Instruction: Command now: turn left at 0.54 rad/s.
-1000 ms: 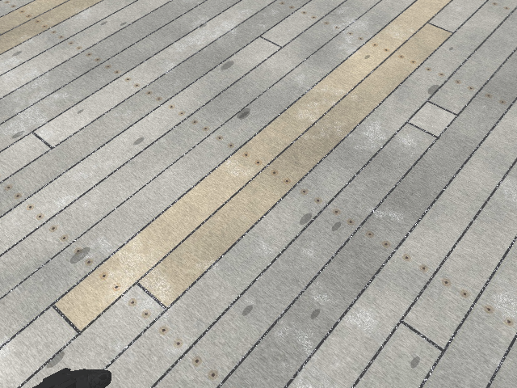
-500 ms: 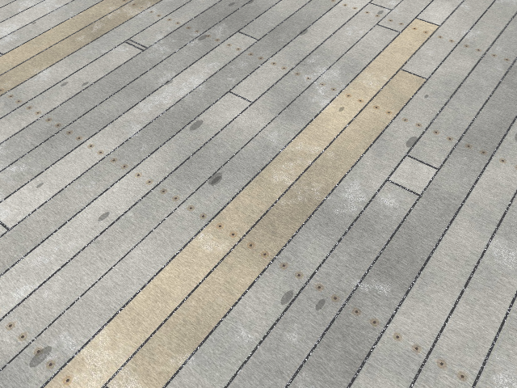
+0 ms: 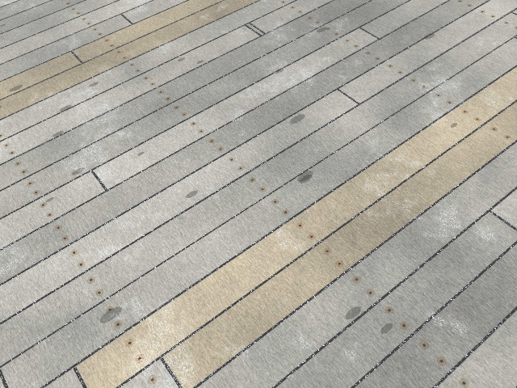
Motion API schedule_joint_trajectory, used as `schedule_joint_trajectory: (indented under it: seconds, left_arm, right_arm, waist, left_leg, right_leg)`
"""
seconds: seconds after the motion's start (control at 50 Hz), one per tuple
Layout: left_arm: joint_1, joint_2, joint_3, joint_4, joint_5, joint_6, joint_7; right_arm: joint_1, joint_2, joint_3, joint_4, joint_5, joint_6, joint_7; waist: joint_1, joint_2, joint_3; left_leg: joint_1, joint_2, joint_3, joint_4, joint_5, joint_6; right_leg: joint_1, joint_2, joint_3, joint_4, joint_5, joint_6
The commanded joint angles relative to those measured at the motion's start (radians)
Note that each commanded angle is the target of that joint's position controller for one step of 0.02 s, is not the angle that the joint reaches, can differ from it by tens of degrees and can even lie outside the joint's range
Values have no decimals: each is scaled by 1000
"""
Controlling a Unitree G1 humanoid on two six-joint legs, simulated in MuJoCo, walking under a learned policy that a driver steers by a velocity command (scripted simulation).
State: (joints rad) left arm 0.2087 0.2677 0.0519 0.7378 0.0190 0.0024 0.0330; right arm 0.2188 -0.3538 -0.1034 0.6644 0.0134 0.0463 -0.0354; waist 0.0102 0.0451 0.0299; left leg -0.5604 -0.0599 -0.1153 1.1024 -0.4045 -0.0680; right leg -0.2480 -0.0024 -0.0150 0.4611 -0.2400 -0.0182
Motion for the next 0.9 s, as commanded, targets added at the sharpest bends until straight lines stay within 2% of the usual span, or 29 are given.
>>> schedule_joint_trajectory:
  seconds: [0.02, 0.06, 0.12, 0.2, 0.24, 0.28, 0.3, 0.32, 0.34, 0.36, 0.38, 0.4, 0.42, 0.44, 0.48, 0.5, 0.52, 0.54, 0.6, 0.62, 0.66, 0.7, 0.76, 0.8, 0.82, 0.84, 0.86, 0.88, 0.9]
  left_arm:
    - [-44, 139, 31, -75, -4, -10, 17]
    - [2, 160, 40, -62, -4, 0, 22]
    - [-5, 199, 57, -62, -10, 8, 14]
    - [-30, 226, 72, -60, -25, 9, -8]
    - [-40, 234, 78, -54, -42, 4, -15]
    - [-37, 210, 73, -39, -60, -3, -19]
    - [9, 170, 63, -27, -38, -9, -23]
    - [-21, 100, 34, -83, 26, -14, -27]
    - [-101, 145, 47, -97, 12, -14, -19]
    - [-107, 174, 57, -94, -19, -5, -16]
    - [-81, 173, 58, -73, -28, 2, -13]
    - [-63, 176, 60, -51, -21, 7, -7]
    - [-57, 159, 55, -36, -8, 18, -4]
    - [-12, 140, 49, -25, -17, 21, -8]
    - [14, 116, 34, -9, -22, 17, -18]
    - [-11, 104, 27, -11, -24, 15, -21]
    - [-37, 103, 22, -21, -25, 16, -23]
    - [-43, 114, 21, -27, -27, 18, -23]
    - [-80, 164, 30, -54, -46, 20, -22]
    - [-97, 166, 31, -65, -50, 14, -22]
    - [-108, 141, 26, -74, -51, -1, -28]
    - [-90, 118, 22, -72, -52, -16, -40]
    - [-13, 101, 21, -41, -56, -27, -56]
    - [121, 112, 34, 15, -49, -26, -56]
    - [232, 160, 55, 41, -54, -24, -49]
    - [324, 311, 93, 34, -52, -29, -36]
    - [306, 284, 78, 4, -38, -50, -46]
    - [242, 225, 60, -17, -32, -65, -46]
    - [204, 188, 50, -32, -33, -72, -46]
  right_arm:
    - [-21, -51, -11, -82, 11, -5, 2]
    - [-68, -35, -1, -111, 10, -6, 9]
    - [-92, -21, 11, -137, 6, -3, 26]
    - [-88, -36, 6, -151, 8, 9, 41]
    - [-75, -39, 0, -155, 10, 16, 50]
    - [-8, -55, -15, -134, 6, 19, 51]
    - [44, -122, -38, -127, 6, 18, 38]
    - [60, -252, -61, -155, -6, 11, 23]
    - [81, -192, -42, -154, -36, -15, 35]
    - [34, -154, -26, -146, -34, -35, 39]
    - [-34, -111, -13, -139, -21, -46, 36]
    - [-81, -73, 1, -139, -10, -47, 32]
    - [-120, -18, 25, -131, -9, -47, 28]
    - [-125, -23, 32, -126, -21, -54, 25]
    - [-146, 14, 44, -98, -35, -62, 24]
    - [-135, 5, 40, -83, -42, -59, 22]
    - [-119, -11, 38, -68, -43, -59, 24]
    - [-97, -36, 31, -52, -41, -57, 24]
    - [-48, -137, -3, -20, -20, -52, 26]
    - [-33, -134, -4, -9, -13, -55, 25]
    - [-10, -115, -3, 8, -2, -69, 23]
    - [-19, -108, -5, 13, 4, -82, 24]
    - [-90, -109, -11, 5, 12, -86, 39]
    - [-114, -87, -7, 7, 18, -86, 44]
    - [-135, -37, 9, -2, 7, -94, 46]
    - [-187, 33, 32, -72, -21, -112, 49]
    - [-222, -5, 25, -86, -6, -138, 53]
    - [-188, -51, 15, -76, 23, -156, 67]
    - [-163, -70, 12, -55, 22, -165, 74]
  waist:
    - [7, -171, -40]
    - [39, -184, -57]
    - [49, -199, -71]
    - [40, -216, -78]
    - [22, -217, -80]
    - [-23, -174, -98]
    - [-31, -35, -140]
    - [-14, 281, -143]
    - [-93, 168, -218]
    - [-67, 106, -169]
    - [-31, 81, -137]
    - [-15, 58, -127]
    - [2, 19, -125]
    - [28, 95, -135]
    - [28, 109, -126]
    - [11, 96, -123]
    - [-12, 94, -114]
    - [-27, 84, -118]
    - [-74, 105, -9]
    - [-81, 100, 34]
    - [-82, 68, 63]
    - [-68, 44, 47]
    - [-7, 23, 6]
    - [58, -3, -42]
    - [102, -69, -78]
    - [115, -348, -89]
    - [128, -286, -82]
    - [88, -222, -22]
    - [64, -168, 12]
  left_leg:
    - [-122, 49, 35, 44, 39, -41]
    - [-123, 72, 49, -52, 33, -55]
    - [-29, 100, 91, -189, 11, -47]
    - [113, 89, 159, -353, 17, -8]
    - [175, 80, 174, -474, 61, 28]
    - [347, 47, 185, -697, 262, 89]
    - [543, 120, 55, -734, 519, 140]
    - [690, 396, -327, -691, 961, 308]
    - [613, 472, -385, -716, 907, 447]
    - [572, 415, -278, -728, 831, 415]
    - [536, 350, -188, -729, 746, 350]
    - [518, 315, -143, -729, 706, 308]
    - [490, 270, -92, -762, 653, 271]
    - [423, 290, -63, -757, 737, 299]
    - [409, 240, 18, -753, 709, 278]
    - [413, 229, 30, -755, 649, 268]
    - [421, 250, 15, -753, 647, 278]
    - [421, 271, -8, -775, 527, 289]
    - [400, 333, -144, -897, -99, 309]
    - [420, 360, -193, -923, -189, 311]
    - [495, 398, -228, -943, -201, 312]
    - [526, 400, -189, -944, -134, 302]
    - [439, 334, -34, -907, -10, 259]
    - [309, 268, 87, -762, 29, 210]
    - [188, 209, 176, -559, 98, 159]
    - [-113, 43, 294, -157, -33, 49]
    - [-297, 11, 95, 17, -199, 50]
    - [-360, 77, 47, 60, -127, 71]
    - [-359, 108, 51, 37, -33, 85]
  right_leg:
    - [166, -239, 158, -151, 359, -191]
    - [245, -266, 149, -143, 397, -206]
    - [244, -295, 108, -141, 428, -214]
    - [201, -312, 52, -115, 485, -204]
    - [201, -320, 35, -73, 488, -179]
    - [132, -279, -34, 45, 403, -99]
    - [-22, -212, -112, 218, 228, -15]
    - [-350, -57, -155, 518, -389, 91]
    - [-392, -18, 24, 700, -479, 103]
    - [-402, -46, 58, 756, -409, 96]
    - [-396, -63, 65, 727, -326, 87]
    - [-382, -74, 67, 684, -265, 90]
    - [-332, -75, 54, 670, -184, 88]
    - [-236, -74, 56, 637, -144, 102]
    - [-140, -86, 53, 447, -103, 117]
    - [-108, -75, 34, 374, -105, 115]
    - [-96, -77, 33, 320, -106, 112]
    - [-80, -74, 23, 289, -109, 105]
    - [-186, -50, -9, 304, -185, 60]
    - [-251, -61, 7, 310, -215, 40]
    - [-336, -84, 35, 307, -241, 6]
    - [-320, -96, 31, 280, -236, -23]
    - [-112, -62, -40, 131, -122, -55]
    - [133, 6, -96, 30, -28, -67]
    - [294, -30, -3, 3, -57, -105]
    - [436, -282, 486, -152, -177, -258]
    - [460, -365, 747, -268, -292, -366]
    - [449, -358, 673, -274, -293, -343]
    - [422, -313, 573, -262, -228, -304]
